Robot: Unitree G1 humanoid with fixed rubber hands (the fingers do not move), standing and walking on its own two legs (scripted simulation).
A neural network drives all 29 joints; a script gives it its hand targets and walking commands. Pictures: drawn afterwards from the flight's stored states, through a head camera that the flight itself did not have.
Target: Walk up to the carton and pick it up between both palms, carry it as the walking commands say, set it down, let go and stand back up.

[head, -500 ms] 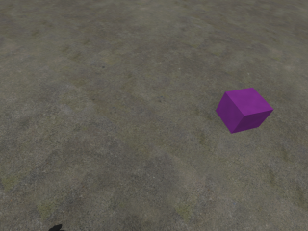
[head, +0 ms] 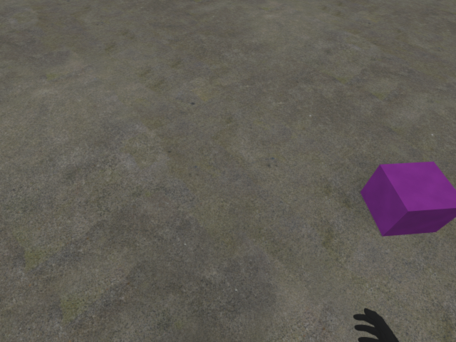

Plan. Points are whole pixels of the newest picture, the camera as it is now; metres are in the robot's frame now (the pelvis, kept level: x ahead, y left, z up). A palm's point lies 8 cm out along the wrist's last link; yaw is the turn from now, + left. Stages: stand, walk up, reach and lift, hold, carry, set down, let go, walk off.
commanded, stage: walk up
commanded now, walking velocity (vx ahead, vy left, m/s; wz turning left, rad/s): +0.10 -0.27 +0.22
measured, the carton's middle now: (408, 198) +0.96 -0.82 -0.64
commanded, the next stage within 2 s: none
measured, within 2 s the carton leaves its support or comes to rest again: neither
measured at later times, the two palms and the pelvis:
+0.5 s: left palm (166, 340) +0.15 +0.13 -0.09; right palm out of the picture +0.14 -0.41 -0.11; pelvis +0.04 -0.14 +0.01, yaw -2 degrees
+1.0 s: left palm (265, 319) +0.21 -0.04 -0.10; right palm out of the picture +0.09 -0.61 -0.11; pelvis +0.08 -0.30 +0.00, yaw -2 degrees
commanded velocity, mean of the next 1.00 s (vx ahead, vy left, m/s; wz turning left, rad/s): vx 0.03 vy -0.25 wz -0.04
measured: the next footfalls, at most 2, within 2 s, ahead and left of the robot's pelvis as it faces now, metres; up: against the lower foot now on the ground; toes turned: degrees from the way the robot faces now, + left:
right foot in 0.32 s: +0.12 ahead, -0.24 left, +0.00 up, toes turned -8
left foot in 0.62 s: +0.08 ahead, -0.07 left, +0.00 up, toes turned +5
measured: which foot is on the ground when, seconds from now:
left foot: down 0.00-0.32, up 0.34-0.60, down 0.62-0.98, up 1.00-1.00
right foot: up 0.00-0.30, down 0.32-0.62, up 0.64-0.96, down 0.98-1.00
